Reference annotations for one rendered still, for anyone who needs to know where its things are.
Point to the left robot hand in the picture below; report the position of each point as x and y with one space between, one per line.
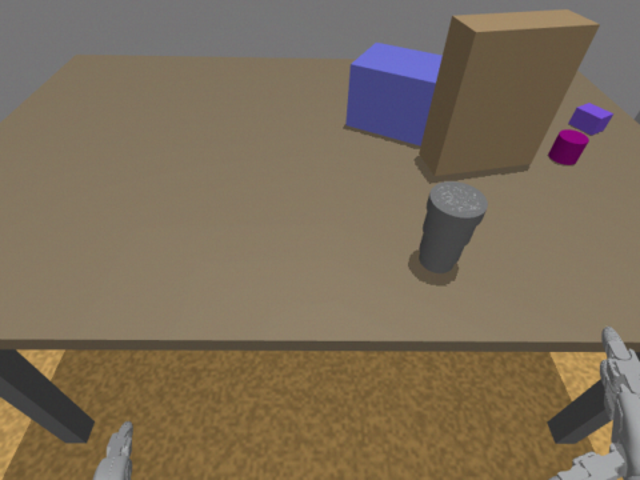
117 465

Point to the right robot hand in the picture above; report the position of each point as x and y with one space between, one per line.
620 375

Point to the table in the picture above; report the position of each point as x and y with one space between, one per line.
222 203

